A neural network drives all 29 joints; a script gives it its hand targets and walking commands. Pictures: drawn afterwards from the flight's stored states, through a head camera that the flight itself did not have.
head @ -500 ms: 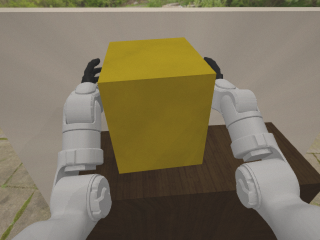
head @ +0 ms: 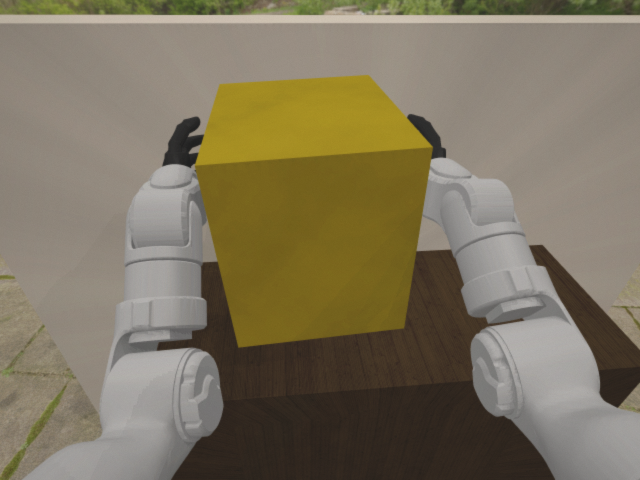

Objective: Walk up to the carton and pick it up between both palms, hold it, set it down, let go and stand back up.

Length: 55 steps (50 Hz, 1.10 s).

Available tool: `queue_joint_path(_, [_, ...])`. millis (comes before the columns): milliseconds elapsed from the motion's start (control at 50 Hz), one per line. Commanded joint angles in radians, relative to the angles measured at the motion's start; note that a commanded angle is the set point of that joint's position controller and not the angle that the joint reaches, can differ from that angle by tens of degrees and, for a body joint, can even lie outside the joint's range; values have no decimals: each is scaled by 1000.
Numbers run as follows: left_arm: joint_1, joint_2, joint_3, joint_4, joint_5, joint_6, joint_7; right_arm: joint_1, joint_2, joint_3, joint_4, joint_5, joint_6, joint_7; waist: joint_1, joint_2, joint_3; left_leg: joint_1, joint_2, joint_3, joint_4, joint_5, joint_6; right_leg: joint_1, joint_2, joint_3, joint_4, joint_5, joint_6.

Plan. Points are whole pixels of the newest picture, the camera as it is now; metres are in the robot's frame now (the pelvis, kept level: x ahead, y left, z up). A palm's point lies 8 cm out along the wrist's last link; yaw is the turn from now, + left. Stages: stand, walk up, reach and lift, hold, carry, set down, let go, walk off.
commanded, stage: hold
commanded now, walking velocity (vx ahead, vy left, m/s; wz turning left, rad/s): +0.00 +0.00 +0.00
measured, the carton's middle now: (308, 201) +0.38 +0.00 +0.22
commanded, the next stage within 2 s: set down in 0.18 s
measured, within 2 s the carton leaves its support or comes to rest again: neither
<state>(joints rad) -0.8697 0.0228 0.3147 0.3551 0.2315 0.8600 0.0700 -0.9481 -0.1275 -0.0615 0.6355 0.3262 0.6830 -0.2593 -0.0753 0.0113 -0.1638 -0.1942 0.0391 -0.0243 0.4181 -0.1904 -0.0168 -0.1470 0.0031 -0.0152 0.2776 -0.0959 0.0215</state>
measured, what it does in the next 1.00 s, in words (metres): stands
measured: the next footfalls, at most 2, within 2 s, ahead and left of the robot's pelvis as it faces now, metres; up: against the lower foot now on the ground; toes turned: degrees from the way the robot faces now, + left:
none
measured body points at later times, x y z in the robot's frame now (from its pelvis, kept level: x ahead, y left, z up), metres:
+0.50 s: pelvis +0.00 +0.00 +0.00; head -0.07 +0.01 +0.44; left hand +0.39 +0.15 +0.29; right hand +0.39 -0.14 +0.28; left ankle +0.02 +0.12 -0.75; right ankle +0.04 -0.14 -0.75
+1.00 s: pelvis +0.02 +0.00 +0.00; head +0.00 +0.04 +0.45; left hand +0.42 +0.15 +0.21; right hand +0.41 -0.14 +0.18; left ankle +0.02 +0.12 -0.75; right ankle +0.04 -0.14 -0.75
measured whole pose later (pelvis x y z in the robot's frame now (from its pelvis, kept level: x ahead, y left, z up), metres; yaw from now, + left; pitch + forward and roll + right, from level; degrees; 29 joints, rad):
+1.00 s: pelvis +0.02 +0.00 +0.00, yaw +1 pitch -4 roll -2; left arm -0.72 0.02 0.25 0.27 0.25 0.53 0.05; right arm -0.72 0.02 -0.13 0.62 0.15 0.17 -0.18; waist -0.09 -0.08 0.01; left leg -0.12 0.04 -0.03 0.39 -0.20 -0.03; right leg -0.07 0.00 -0.02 0.27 -0.12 0.02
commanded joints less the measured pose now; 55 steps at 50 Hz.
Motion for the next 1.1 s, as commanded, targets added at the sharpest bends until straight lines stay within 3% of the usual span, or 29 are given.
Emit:
queue_joint_path(0, [-824, -567, -415, -217, -191, -73, -181, -852, 658, 322, -325, 188, -47, 125, -32, 33, -391, 62, -81, -13, -111, 145, -26, 308, 90, 17, 36, 138, -3])
queue_joint_path(100, [-802, -585, -420, -245, -198, -71, -187, -829, 680, 347, -351, 205, -42, 121, -32, 27, -424, 64, -85, -16, -99, 195, -26, 351, 95, 16, 54, 207, 1])
queue_joint_path(160, [-794, -582, -415, -204, -189, -67, -188, -869, 657, 336, -357, 192, -47, 121, -36, 43, -407, 69, -86, -13, -101, 159, -22, 336, 83, 22, 38, 174, 0])
queue_joint_path(180, [-824, -596, -429, -204, -222, -60, -182, -908, 642, 304, -341, 175, -44, 131, -61, 50, -356, 48, -81, -17, -123, 155, -39, 263, 94, 9, 21, 71, -5])
queue_joint_path(200, [-848, -620, -459, -261, -233, -62, -176, -876, 666, 315, -329, 180, -43, 132, -64, 61, -389, 73, -78, -15, -108, 197, -50, 257, 102, 6, 26, 89, -11])
queue_joint_path(240, [-862, -630, -471, -214, -250, -80, -172, -929, 654, 288, -351, 167, -71, 141, -56, 71, -399, 91, -70, -19, -91, 187, -58, 203, 98, 5, 23, 76, -19])
queue_joint_path(260, [-870, -605, -430, -174, -219, -85, -176, -900, 656, 262, -259, 142, -62, 143, -41, 67, -354, 64, -74, -11, -112, 135, -48, 210, 93, 6, 9, 42, -17])
queue_joint_path(280, [-871, -606, -418, -165, -222, -97, -174, -942, 673, 271, -304, 134, -87, 151, -17, 27, -389, 70, -79, -11, -104, 134, -35, 218, 89, 1, 14, 45, -12])
queue_joint_path(320, [-915, -600, -399, -149, -223, -128, -173, -970, 685, 258, -295, 116, -123, 154, -5, 40, -429, 93, -80, -8, -102, 125, -32, 220, 82, -1, 9, 33, -12])
queue_joint_path(340, [-887, -588, -356, -98, -182, -141, -177, -962, 675, 235, -265, 85, -141, 155, 5, 10, -381, 91, -81, -4, -116, 100, -23, 227, 84, -9, 7, 16, -9])
queue_joint_path(420, [-852, -531, -241, 26, -101, -226, -207, -926, 649, 127, -127, -65, -262, 184, 29, -3, -263, 80, -66, 24, -179, -63, 2, 186, 58, -21, -20, -117, -14])
queue_joint_path(460, [-742, -470, -152, 132, -17, -244, -244, -817, 582, 22, -35, -170, -314, 190, -14, -12, -147, 69, -73, 36, -205, -135, 18, 219, 51, -34, -31, -163, -8])
queue_joint_path(480, [-708, -428, -101, 170, 31, -248, -264, -771, 585, 3, -3, -205, -324, 193, -3, -38, -111, 65, -73, 53, -208, -144, 29, 237, 43, -34, -26, -161, -9])
queue_joint_path(520, [-602, -371, -44, 216, 83, -248, -302, -672, 556, -24, 56, -255, -345, 190, -17, -78, -4, 72, -94, 76, -215, -150, 46, 277, 39, -42, -50, -183, -1])
queue_joint_path(540, [-571, -362, -34, 227, 93, -246, -320, -662, 545, -24, 32, -266, -365, 189, -12, -75, -4, 78, -89, 80, -225, -138, 52, 290, 40, -48, -53, -177, -1])
queue_joint_path(580, [-586, -368, -60, 193, 88, -263, -331, -665, 534, -42, -6, -298, -426, 189, -30, -59, -34, 100, -105, 92, -204, -76, 37, 312, 41, -67, -50, -137, 2])
queue_joint_path(600, [-594, -391, -96, 160, 72, -276, -331, -665, 525, -50, -19, -299, -456, 192, -40, -16, -50, 114, -98, 98, -195, -36, 18, 325, 44, -74, -42, -99, 2])
queue_joint_path(660, [-572, -488, -243, 59, 17, -306, -297, -653, 525, -4, -90, -283, -540, 198, -58, 69, -182, 249, -86, 87, -120, 248, -37, 318, 72, -108, -13, 43, -6])
queue_joint_path(720, [-542, -555, -423, -74, -55, -340, -254, -690, 551, 127, -244, -219, -610, 190, -59, 103, -394, 444, -77, 72, -7, 561, -81, 304, 80, -116, -5, 202, -6])
queue_joint_path(740, [-587, -579, -461, -130, -74, -354, -234, -681, 559, 150, -236, -209, -620, 185, -66, 130, -434, 478, -71, 56, 17, 627, -103, 289, 80, -124, 2, 218, -5])
queue_joint_path(800, [-630, -627, -595, -349, -142, -388, -182, -712, 582, 255, -390, -126, -663, 180, -77, 179, -554, 555, -60, 21, 81, 799, -132, 276, 94, -127, 17, 310, 2])
queue_joint_path(840, [-604, -628, -629, -387, -149, -387, -158, -712, 598, 323, -435, -102, -663, 175, -60, 182, -580, 536, -70, 21, 102, 844, -130, 300, 89, -110, 24, 375, 4])
queue_joint_path(860, [-575, -640, -669, -418, -166, -383, -155, -706, 592, 353, -508, -88, -666, 168, -78, 191, -576, 538, -73, 15, 111, 852, -135, 287, 92, -112, 27, 400, 3])
queue_joint_path(880, [-584, -639, -669, -408, -160, -375, -152, -716, 603, 369, -503, -77, -659, 166, -63, 198, -579, 529, -74, 26, 97, 800, -126, 289, 83, -103, 15, 371, 7])
queue_joint_path(900, [-493, -610, -610, -272, -124, -358, -159, -666, 595, 372, -449, -89, -631, 163, -37, 150, -469, 430, -84, 39, 69, 686, -103, 317, 69, -80, 4, 363, 9])
queue_joint_path(980, [-462, -541, -431, -61, -27, -309, -216, -585, 568, 253, -210, -168, -565, 162, -31, 47, -189, 268, -90, 77, -76, 291, -46, 302, 43, -81, -32, 150, 18])
queue_joint_path(1000, [-435, -520, -393, -35, -14, -300, -233, -609, 569, 251, -245, -181, -566, 165, -1, 5, -192, 241, -89, 83, -103, 225, -23, 312, 36, -77, -34, 152, 25])
queue_joint_path(1020, [-433, -499, -352, 31, -8, -301, -246, -620, 561, 219, -222, -200, -561, 167, -4, -31, -169, 205, -91, 81, -121, 156, -9, 326, 28, -72, -34, 125, 31])
queue_joint_path(1080, [-433, -499, -310, 74, 1, -294, -272, -695, 558, 208, -266, -227, -567, 176, 13, -35, -170, 166, -95, 86, -148, 107, 8, 325, 24, -81, -26, 89, 38])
